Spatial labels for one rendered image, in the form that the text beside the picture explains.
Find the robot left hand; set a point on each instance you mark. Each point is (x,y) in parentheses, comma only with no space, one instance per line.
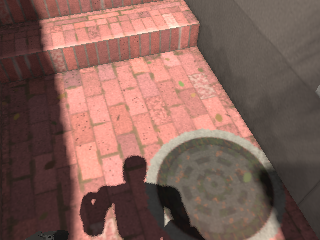
(51,235)

